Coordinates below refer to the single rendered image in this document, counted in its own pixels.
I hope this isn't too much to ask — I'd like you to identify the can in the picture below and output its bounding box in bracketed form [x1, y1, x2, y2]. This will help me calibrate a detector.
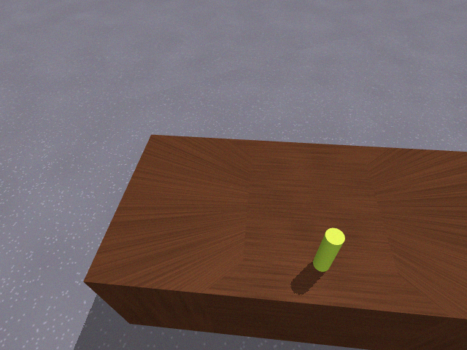
[313, 228, 345, 272]

